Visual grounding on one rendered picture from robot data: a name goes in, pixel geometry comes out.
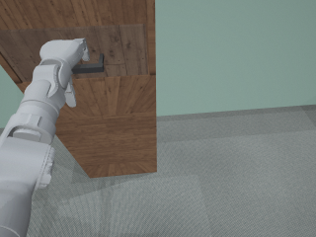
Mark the cabinet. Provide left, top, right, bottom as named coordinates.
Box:
left=0, top=0, right=157, bottom=179

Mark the robot left upper arm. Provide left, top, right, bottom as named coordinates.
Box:
left=0, top=136, right=56, bottom=237

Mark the robot left hand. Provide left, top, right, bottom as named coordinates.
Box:
left=39, top=38, right=90, bottom=108

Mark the left robot forearm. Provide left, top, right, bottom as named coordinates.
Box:
left=0, top=56, right=72, bottom=148

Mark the handle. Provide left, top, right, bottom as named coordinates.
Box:
left=71, top=53, right=105, bottom=74

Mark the drawer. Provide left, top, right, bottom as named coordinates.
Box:
left=0, top=24, right=148, bottom=82

